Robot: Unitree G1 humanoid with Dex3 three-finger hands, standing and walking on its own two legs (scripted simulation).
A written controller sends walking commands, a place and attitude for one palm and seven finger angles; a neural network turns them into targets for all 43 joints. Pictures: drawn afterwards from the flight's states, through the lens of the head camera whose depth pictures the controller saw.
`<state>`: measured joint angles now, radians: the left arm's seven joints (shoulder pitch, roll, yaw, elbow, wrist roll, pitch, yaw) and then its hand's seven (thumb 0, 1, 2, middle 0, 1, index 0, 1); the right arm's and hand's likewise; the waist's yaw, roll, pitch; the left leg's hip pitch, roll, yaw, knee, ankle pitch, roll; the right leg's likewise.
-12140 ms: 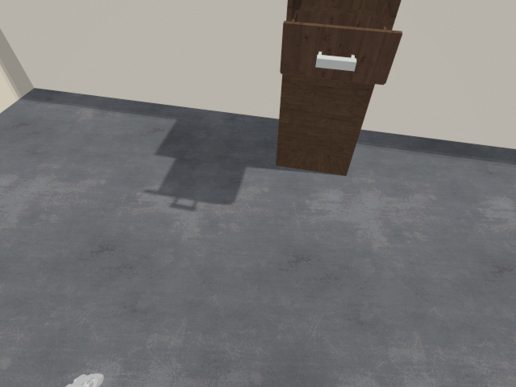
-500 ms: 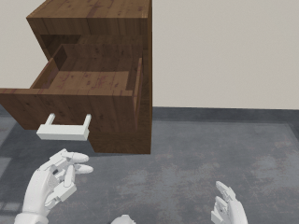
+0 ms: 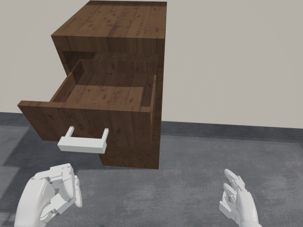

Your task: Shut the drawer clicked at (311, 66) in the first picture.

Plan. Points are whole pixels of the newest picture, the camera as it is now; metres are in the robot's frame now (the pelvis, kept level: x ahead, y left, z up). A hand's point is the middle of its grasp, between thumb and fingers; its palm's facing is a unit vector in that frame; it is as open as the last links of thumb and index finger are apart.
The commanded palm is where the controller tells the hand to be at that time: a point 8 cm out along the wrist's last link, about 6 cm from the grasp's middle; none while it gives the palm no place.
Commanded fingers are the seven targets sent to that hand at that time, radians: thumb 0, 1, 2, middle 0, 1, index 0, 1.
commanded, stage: raise the hand and make a fist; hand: left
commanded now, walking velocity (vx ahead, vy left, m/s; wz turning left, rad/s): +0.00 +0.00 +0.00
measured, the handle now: (85, 137) +0.33 +0.23 +0.06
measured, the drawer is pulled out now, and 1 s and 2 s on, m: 0.30 0.30 0.30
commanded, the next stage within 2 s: bring the fist close to the handle in 0.70 s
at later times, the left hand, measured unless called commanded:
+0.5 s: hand (65, 187) +0.15 +0.18 +0.15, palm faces +0.07 -0.99 -0.11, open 3.3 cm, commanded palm +0.10 +0.23 +0.17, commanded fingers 0.00 0.90 0.90 -1.40 -1.60 -1.40 -1.60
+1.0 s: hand (66, 187) +0.16 +0.18 +0.14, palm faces +0.11 -0.99 -0.10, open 3.3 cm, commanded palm +0.12 +0.23 +0.14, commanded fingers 0.00 0.90 0.90 -1.40 -1.60 -1.40 -1.60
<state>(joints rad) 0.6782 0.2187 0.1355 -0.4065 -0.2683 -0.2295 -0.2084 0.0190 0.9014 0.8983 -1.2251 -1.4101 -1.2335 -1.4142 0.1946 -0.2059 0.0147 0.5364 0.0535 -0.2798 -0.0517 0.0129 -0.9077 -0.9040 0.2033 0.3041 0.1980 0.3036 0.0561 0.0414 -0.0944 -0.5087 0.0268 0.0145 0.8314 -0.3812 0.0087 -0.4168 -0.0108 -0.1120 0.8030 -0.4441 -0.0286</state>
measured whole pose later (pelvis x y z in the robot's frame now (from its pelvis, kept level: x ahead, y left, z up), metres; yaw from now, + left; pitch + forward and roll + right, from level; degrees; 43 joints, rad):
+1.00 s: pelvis +0.01 -0.02 +0.02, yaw +0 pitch -1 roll +0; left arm 0.59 0.24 0.25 -0.34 -0.33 -0.10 -0.28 0.02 0.90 0.90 -1.40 -1.59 -1.40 -1.60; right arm 0.22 -0.24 0.04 0.63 0.07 -0.41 -0.09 0.01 -0.91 -0.90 0.21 0.30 0.20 0.30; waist 0.07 0.06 -0.07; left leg -0.34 0.04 0.00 0.67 -0.32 -0.02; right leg -0.25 0.02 -0.12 0.65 -0.39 -0.06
